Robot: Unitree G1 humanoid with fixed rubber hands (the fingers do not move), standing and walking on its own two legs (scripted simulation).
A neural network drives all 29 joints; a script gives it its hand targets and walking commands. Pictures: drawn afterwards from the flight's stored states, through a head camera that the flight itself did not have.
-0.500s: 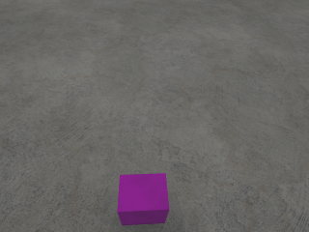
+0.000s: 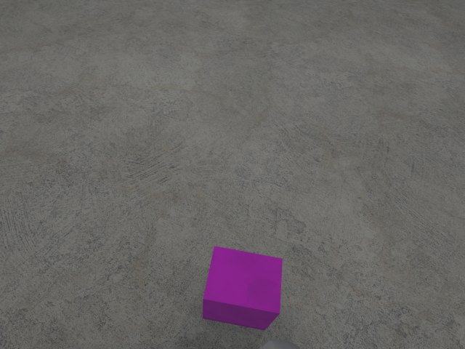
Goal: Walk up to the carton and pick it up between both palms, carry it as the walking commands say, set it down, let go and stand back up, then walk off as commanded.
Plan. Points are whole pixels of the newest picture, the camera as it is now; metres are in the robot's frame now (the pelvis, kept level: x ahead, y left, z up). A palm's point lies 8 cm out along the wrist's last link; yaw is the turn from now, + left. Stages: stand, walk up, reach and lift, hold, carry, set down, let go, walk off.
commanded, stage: walk off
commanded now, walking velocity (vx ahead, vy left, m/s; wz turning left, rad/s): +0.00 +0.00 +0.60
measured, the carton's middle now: (240, 289) +0.40 -0.07 -0.63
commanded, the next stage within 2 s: stand in 0.88 s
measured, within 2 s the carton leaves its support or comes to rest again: neither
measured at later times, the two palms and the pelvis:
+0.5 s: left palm out of the picture -0.02 +0.22 -0.10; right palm out of the picture +0.10 -0.28 -0.13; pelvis -0.01 -0.04 +0.01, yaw +18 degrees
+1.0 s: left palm out of the picture -0.09 +0.28 -0.12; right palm (310, 311) +0.20 -0.14 -0.09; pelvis -0.02 +0.02 +0.01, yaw +34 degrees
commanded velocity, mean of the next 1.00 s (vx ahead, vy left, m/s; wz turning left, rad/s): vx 0.00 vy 0.00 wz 0.52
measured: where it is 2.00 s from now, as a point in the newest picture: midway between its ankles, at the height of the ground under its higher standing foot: outside the picture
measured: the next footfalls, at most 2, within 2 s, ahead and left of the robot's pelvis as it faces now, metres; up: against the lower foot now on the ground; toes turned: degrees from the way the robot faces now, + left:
right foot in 0.32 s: +0.04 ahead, -0.14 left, +0.00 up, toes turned +11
left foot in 0.74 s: -0.01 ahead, +0.11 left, +0.00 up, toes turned +35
